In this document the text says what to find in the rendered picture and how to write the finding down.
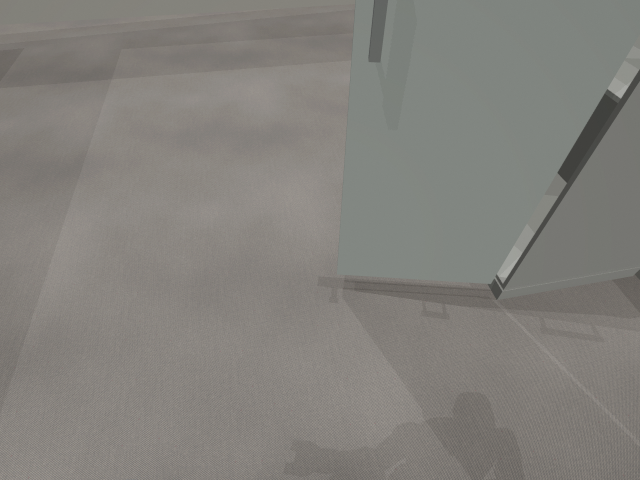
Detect fridge door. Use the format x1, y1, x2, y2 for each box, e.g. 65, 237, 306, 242
337, 0, 640, 284

